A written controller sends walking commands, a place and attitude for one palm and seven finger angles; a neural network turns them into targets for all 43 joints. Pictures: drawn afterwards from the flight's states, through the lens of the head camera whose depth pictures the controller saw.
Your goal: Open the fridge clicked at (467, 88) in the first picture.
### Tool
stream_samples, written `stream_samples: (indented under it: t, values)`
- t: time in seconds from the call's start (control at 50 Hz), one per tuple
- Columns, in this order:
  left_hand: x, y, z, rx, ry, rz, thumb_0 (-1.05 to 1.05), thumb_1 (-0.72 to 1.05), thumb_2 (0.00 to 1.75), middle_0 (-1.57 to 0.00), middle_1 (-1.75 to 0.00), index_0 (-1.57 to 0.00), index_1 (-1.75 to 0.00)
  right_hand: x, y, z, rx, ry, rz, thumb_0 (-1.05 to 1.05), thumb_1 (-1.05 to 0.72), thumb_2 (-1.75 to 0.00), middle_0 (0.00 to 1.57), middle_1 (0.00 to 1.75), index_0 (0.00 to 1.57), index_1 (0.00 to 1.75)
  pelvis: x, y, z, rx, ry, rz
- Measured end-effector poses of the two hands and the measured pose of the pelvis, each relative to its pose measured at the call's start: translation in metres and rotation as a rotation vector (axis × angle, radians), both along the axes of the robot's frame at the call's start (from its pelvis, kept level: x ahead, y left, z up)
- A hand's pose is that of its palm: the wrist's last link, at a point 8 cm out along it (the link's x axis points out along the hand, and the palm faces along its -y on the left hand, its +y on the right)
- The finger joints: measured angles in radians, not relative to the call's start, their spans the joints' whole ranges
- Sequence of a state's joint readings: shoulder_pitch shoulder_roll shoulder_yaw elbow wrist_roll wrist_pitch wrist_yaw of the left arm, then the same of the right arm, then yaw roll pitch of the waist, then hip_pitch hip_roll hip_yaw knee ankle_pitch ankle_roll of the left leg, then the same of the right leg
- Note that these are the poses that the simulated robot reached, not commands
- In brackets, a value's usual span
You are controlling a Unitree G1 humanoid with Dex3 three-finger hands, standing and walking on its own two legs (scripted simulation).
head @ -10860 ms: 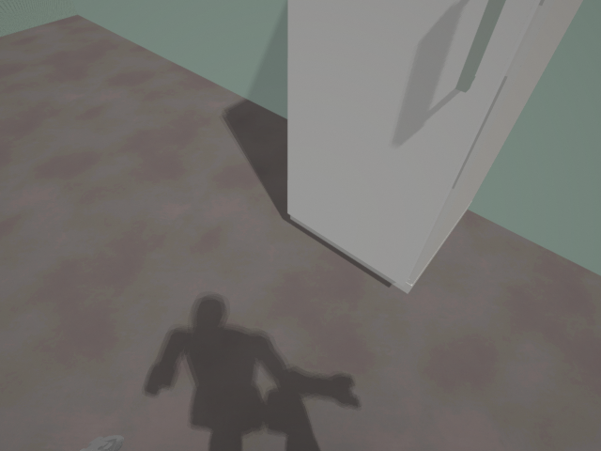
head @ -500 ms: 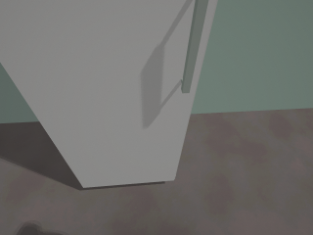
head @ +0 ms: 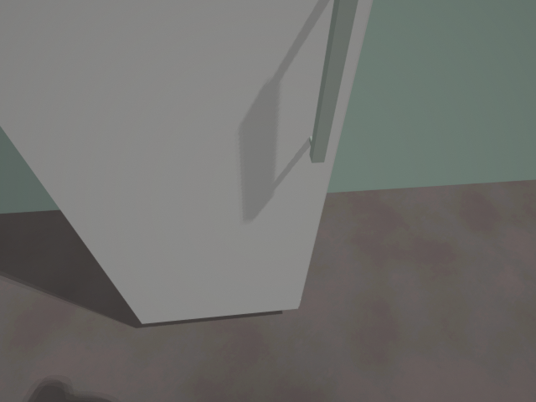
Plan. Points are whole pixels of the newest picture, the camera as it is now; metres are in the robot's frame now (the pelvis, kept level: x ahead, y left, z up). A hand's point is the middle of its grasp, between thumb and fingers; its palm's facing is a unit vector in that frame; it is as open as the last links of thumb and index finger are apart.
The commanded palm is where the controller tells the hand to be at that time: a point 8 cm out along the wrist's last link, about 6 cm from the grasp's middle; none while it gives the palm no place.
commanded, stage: look again from close up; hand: right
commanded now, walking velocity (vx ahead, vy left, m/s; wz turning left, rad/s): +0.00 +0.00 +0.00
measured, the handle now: (326, 82) +0.52 -0.05 +0.23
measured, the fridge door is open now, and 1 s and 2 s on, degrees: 0 0 0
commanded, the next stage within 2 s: shuffle to correct the standing spot in 0.50 s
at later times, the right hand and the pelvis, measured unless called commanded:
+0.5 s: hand out of the picture +0.08 -0.23 -0.16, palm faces -0.01 +0.96 -0.28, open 7.4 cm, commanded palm none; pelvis +0.01 +0.00 +0.00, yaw +0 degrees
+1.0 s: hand out of the picture +0.07 -0.15 -0.18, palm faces -0.03 +0.98 -0.21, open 7.4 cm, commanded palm none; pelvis +0.04 +0.04 -0.01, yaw +4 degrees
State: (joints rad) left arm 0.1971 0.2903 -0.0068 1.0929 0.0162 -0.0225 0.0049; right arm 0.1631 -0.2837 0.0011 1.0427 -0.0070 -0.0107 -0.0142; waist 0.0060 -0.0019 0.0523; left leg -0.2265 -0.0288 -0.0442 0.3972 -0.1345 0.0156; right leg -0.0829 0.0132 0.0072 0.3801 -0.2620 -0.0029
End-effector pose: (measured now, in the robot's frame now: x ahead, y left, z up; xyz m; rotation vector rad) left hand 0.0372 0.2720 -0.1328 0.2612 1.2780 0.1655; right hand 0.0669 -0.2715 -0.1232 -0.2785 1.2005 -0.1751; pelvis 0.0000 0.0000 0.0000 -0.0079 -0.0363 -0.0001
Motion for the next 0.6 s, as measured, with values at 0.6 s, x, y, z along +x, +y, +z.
stream_samples:
  t: [0.6]
  values:
    - [0.015,-0.006,0.004,0.01,-0.006,-0.009,0.0,0.91,0.9,-0.2,-0.3,-0.2,-0.3,0.002,-0.003,-0.005,0.018,0.016,-0.011,0.0,-0.9,-0.9,0.21,0.3,0.2,0.3,0.009,-0.004,0.001,0.004,0.001,-0.004]
